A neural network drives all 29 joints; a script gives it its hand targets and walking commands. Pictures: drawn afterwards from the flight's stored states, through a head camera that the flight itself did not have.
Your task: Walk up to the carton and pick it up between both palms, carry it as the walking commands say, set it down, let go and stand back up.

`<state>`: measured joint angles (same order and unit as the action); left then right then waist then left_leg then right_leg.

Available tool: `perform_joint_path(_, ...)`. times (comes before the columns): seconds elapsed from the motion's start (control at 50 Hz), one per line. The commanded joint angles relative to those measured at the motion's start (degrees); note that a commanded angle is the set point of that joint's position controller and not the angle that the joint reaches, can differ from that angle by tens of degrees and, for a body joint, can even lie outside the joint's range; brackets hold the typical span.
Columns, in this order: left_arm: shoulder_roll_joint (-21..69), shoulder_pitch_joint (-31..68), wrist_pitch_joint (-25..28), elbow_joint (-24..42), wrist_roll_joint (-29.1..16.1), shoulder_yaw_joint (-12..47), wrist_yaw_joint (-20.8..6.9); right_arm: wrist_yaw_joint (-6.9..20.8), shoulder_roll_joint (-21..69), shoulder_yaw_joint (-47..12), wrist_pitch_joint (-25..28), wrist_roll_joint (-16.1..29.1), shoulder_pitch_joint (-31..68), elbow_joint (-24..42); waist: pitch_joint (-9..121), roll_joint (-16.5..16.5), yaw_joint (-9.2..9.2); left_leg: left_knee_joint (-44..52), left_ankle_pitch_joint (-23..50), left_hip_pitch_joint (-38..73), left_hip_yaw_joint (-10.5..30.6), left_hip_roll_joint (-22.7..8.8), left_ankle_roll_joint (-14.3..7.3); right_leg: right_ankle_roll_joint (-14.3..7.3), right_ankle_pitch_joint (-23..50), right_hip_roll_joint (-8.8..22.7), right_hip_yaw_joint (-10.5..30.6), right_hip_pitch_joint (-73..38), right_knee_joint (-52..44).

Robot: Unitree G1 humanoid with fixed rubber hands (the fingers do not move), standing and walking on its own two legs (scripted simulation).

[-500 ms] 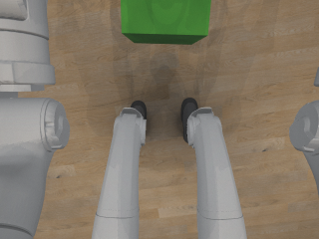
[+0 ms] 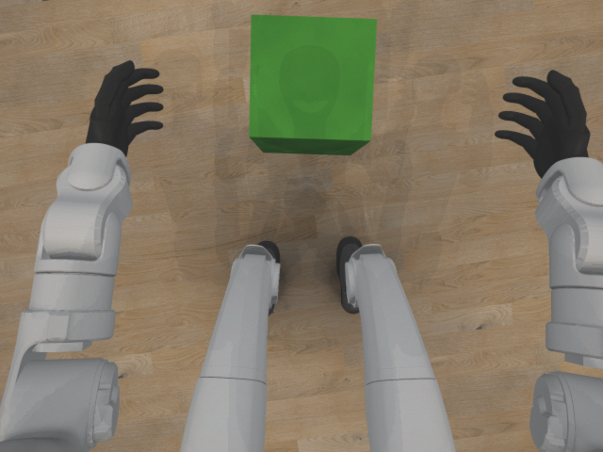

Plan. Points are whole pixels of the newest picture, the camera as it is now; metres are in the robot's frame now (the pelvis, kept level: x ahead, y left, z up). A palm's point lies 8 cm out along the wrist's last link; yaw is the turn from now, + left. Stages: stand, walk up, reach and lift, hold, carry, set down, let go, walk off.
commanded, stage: let go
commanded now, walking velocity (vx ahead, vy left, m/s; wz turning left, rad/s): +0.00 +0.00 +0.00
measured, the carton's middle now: (309, 97) +0.57 +0.00 -0.53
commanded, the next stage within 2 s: stand in 1.02 s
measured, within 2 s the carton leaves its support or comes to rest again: neither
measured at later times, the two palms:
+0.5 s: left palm (32, 342) +0.24 +0.24 +0.01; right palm out of the picture +0.21 -0.24 +0.00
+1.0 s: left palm (43, 363) +0.23 +0.22 +0.03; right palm out of the picture +0.26 -0.28 +0.03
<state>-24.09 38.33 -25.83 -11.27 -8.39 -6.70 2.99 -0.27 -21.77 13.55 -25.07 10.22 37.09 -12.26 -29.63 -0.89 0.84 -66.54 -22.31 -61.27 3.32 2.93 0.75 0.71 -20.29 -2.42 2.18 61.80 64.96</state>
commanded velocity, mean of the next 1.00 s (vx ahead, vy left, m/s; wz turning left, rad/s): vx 0.00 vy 0.00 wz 0.00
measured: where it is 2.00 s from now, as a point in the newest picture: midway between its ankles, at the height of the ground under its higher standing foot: (307, 290)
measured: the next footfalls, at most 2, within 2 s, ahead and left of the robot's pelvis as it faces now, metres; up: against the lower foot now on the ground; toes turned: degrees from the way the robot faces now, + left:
none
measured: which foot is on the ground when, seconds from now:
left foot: down 0.00-1.00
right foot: down 0.00-1.00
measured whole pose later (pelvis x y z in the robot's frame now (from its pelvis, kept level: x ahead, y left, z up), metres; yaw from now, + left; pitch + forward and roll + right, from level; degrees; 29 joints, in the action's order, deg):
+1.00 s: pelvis +0.09 -0.04 +0.10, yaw +3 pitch +0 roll +0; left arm -13.7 -12.9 -6.8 -24.3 -1.8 -3.4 -4.8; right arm 5.5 -12.7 6.8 -7.7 -0.2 -13.8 -19.4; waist -6.2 1.3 0.9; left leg -31.6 -16.1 -15.4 6.2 -0.1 1.3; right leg -1.8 -15.9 -2.7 -0.8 15.6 31.6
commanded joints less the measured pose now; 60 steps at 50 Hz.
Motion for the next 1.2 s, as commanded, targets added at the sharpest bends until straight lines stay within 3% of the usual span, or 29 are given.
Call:
perform_joint_path(0.0,2.25,-14.01,2.25,8.45,1.46,3.39,-2.32,3.08,-2.29,-10.44,2.67,-2.23,-10.74,8.51,107.53,3.23,-0.47,15.77,16.78,42.13,-3.23,1.33,0.7,0.41,16.13,-1.27,-3.35,-42.24,-13.06)
perform_joint_path(0.06,6.05,-19.93,4.58,-4.2,4.31,1.3,-3.58,4.01,-2.64,-7.3,5.49,-6.19,-13.12,2.18,82.79,1.03,-0.55,20.74,3.97,34.98,-2.96,0.61,1.1,1.01,3.49,-0.58,-4.46,-35.12,-17.61)
perform_joint_path(0.1,6.95,-19.9,6.09,-11.28,6.78,0.44,-4.37,4.81,-1.58,-5.77,7.19,-8.75,-13.97,-5.26,60.41,2.58,-0.33,25.3,-6.87,26.88,-3.27,-0.17,1.19,0.11,-7.71,0.27,-4.32,-27.73,-22.05)
perform_joint_path(0.12,6.28,-21.45,6.88,-15.8,8.7,-0.57,-4.66,5.03,0.65,-6.4,7.86,-8.81,-14.04,-8.43,49.39,3.15,-1.95,27.22,-12.79,21.98,-3.71,-0.64,0.56,-0.1,-14.37,0.59,-4.25,-25.88,-24.13)
perform_joint_path(0.16,6.85,-24.85,8.32,-19.73,10.29,0.65,-5.13,6.04,3.31,-6.27,8.65,-10.0,-19.78,-15.92,38.07,5.35,-2.39,31.83,-21.6,18.33,-3.73,-1.99,0.28,-0.01,-19.05,0.16,-5.28,-27.69,-26.03)
perform_joint_path(0.22,10.56,-31.73,11.94,-18.42,9.23,3.27,-5.88,6.71,6.06,-9.31,11.2,-10.31,-29.84,-16.9,34.66,5.26,-0.11,37.6,-22.12,22.91,-2.6,-3.08,-0.19,0.26,-14.49,-0.86,-6.13,-35.85,-28.06)
perform_joint_path(0.24,10.45,-31.33,12.81,-17.93,9.35,3.78,-5.91,6.88,4.83,-10.05,12.15,-10.49,-29.35,-16.44,35.36,6.75,-0.74,38.24,-18.28,23.84,-2.87,-2.54,0.46,-0.25,-11.33,-1.11,-5.71,-37.3,-28.95)
perform_joint_path(0.3,8.82,-27.76,16.98,-10.63,7.6,4.0,-5.62,6.42,4.39,-9.75,16.44,-10.05,-29.83,-12.56,42.35,3.1,0.56,34.86,-1.21,34.57,-3.23,-1.03,1.7,-0.4,-0.18,-0.27,-4.44,-37.43,-31.13)
perform_joint_path(0.34,7.75,-33.19,18.95,-8.66,7.33,3.81,-6.19,5.88,3.94,-10.52,18.73,-8.92,-33.39,-7.3,48.09,0.46,0.21,34.75,4.47,40.72,-4.16,-0.27,1.78,0.21,4.57,-0.21,-4.28,-43.72,-32.92)
perform_joint_path(0.38,7.51,-47.57,20.31,-3.24,9.04,4.16,-7.23,5.31,2.82,-12.45,20.15,-8.92,-44.09,3.01,53.36,-1.99,-0.03,37.52,0.01,48.55,-4.18,-0.71,1.66,0.68,-0.66,0.63,-3.22,-53.99,-36.42)
perform_joint_path(0.4,7.36,-48.87,20.78,-1.69,9.97,4.05,-7.7,5.66,2.73,-13.47,20.59,-7.96,-43.78,5.87,50.65,-0.52,-1.22,40.6,-9.09,48.83,-3.45,-1.4,0.61,0.39,-8.72,0.77,-4.16,-55.14,-37.67)
perform_joint_path(0.42,8.84,-49.09,21.0,1.63,9.86,4.2,-8.19,5.94,2.33,-13.84,21.02,-7.78,-45.5,7.77,50.32,-1.24,-0.61,41.75,-13.63,50.02,-3.01,-0.97,0.84,-0.33,-13.09,1.55,-3.51,-56.38,-38.6)
perform_joint_path(0.48,9.37,-51.86,22.19,4.37,11.12,4.22,-7.74,6.33,2.97,-12.05,21.06,-10.5,-49.44,6.41,43.46,4.04,-1.85,48.72,-15.68,42.46,-2.48,-2.29,-0.86,0.76,-6.54,-1.77,-4.91,-64.95,-36.37)
perform_joint_path(0.5,8.66,-47.93,22.25,2.7,11.35,4.2,-7.44,6.53,3.73,-11.32,20.69,-11.07,-46.77,4.01,36.35,7.39,-1.28,51.47,-18.8,35.19,-2.09,-3.47,-1.51,1.5,-5.13,-3.38,-5.54,-66.31,-34.92)
perform_joint_path(0.54,8.35,-43.29,22.97,1.03,11.62,4.88,-6.79,7.16,3.12,-9.32,20.23,-12.63,-43.32,2.1,26.15,8.86,-1.33,56.38,-26.49,25.38,-0.05,-7.11,-2.09,2.1,-3.42,-4.28,-6.12,-68.85,-32.6)
perform_joint_path(0.58,8.3,-43.95,22.38,-2.38,11.97,4.49,-6.96,7.76,3.35,-10.11,19.46,-12.83,-44.18,-0.52,22.94,8.37,-2.04,57.26,-24.83,23.92,-0.73,-7.21,-1.75,1.72,-1.13,-3.62,-6.26,-70.51,-33.59)
perform_joint_path(0.64,7.52,-46.39,21.48,-3.7,11.64,3.83,-6.9,7.03,2.34,-10.35,19.27,-12.67,-47.08,-0.48,25.92,6.11,-1.71,52.75,-10.91,34.06,-1.24,-5.31,0.13,1.95,5.83,-2.84,-5.77,-70.47,-35.02)
perform_joint_path(0.68,6.38,-48.17,20.64,-4.84,11.97,3.18,-7.34,6.71,2.74,-10.97,18.75,-12.2,-49.55,-2.24,26.73,5.21,-1.13,50.42,-8.29,38.65,-2.16,-3.58,0.59,1.59,3.98,-1.98,-5.37,-68.96,-37.41)
perform_joint_path(0.72,5.88,-46.09,20.27,-3.83,11.89,3.4,-8.06,6.68,4.16,-11.96,17.77,-12.04,-49.92,-2.51,25.44,3.35,0.16,50.6,-12.32,40.57,-2.94,-2.94,-0.35,1.54,-2.79,-1.16,-4.99,-68.4,-40.36)
perform_joint_path(0.74,6.57,-46.4,20.22,-3.16,11.78,3.96,-8.23,6.79,3.44,-11.6,17.69,-12.08,-50.09,-1.44,26.01,-0.1,0.29,50.46,-12.79,42.97,-2.6,-2.99,-0.78,1.58,-4.83,-0.64,-4.57,-66.61,-41.52)
perform_joint_path(0.8,5.93,-46.42,19.16,-3.44,10.98,2.39,-8.58,5.73,4.87,-12.86,17.83,-10.85,-49.7,-1.78,24.01,-7.67,-0.44,41.63,2.5,60.05,-5.33,2.93,0.72,-1.03,-11.3,3.73,-0.58,-48.79,-49.53)
perform_joint_path(0.84,4.49,-46.97,19.03,-2.32,11.45,2.32,-8.64,4.81,4.38,-12.18,17.86,-10.36,-50.0,-2.31,26.01,-4.09,-0.41,40.12,7.94,64.83,-5.1,3.54,1.31,-1.57,-7.59,3.78,0.08,-46.24,-50.45)
perform_joint_path(0.94,4.39,-49.43,20.86,-1.85,11.82,1.37,-7.5,4.08,4.64,-11.92,17.73,-10.15,-48.05,-0.49,31.31,-6.94,-1.06,38.26,12.7,63.6,-4.86,3.24,0.75,-0.06,0.85,3.64,0.74,-49.82,-47.99)
perform_joint_path(0.98,4.5,-51.02,21.73,-3.07,12.16,2.17,-6.77,3.51,5.19,-11.01,16.83,-11.04,-49.72,-2.22,36.39,-3.89,-0.67,38.56,14.67,61.84,-4.32,2.03,0.39,0.67,10.0,2.28,0.28,-53.79,-43.43)
perform_joint_path(1.0,-3.89,-46.13,23.1,-15.12,11.11,0.51,-4.72,1.27,-4.01,-7.24,20.17,-12.21,-50.13,-10.42,48.82,-0.54,-0.85,33.73,25.9,53.61,-1.37,-5.14,1.03,0.29,28.92,4.98,1.34,-56.94,-34.18)
perform_joint_path(1.02,-3.1,-47.82,23.76,-15.32,11.31,0.71,-3.95,0.91,-4.23,-7.14,21.43,-12.36,-49.77,-10.41,51.6,0.67,-1.42,33.04,28.85,53.16,-1.01,-5.03,0.94,0.33,31.65,5.11,0.45,-58.49,-31.9)
perform_joint_path(1.08,-2.02,-50.38,24.82,-17.54,12.11,0.99,-3.5,0.91,-3.35,-6.53,22.79,-12.96,-50.25,-12.54,49.03,1.78,-1.96,32.49,27.12,51.45,-0.59,-5.1,0.56,-0.62,29.26,5.54,1.27,-55.32,-32.18)
perform_joint_path(1.12,-3.47,-50.91,25.47,-18.72,12.5,0.44,-3.13,1.25,-1.18,-7.17,23.16,-12.47,-50.78,-13.91,45.16,-0.9,-1.22,32.5,25.22,48.72,-0.61,-4.89,-0.32,-0.52,30.3,6.2,1.4,-54.61,-32.86)
perform_joint_path(1.18,-3.22,-51.75,25.96,-19.63,12.29,0.36,-2.8,1.39,-2.43,-6.88,24.21,-12.84,-52.59,-16.03,41.0,-1.09,-1.22,33.25,31.35,48.11,0.66,-5.31,-0.89,-0.62,32.91,6.55,1.48,-52.85,-33.15)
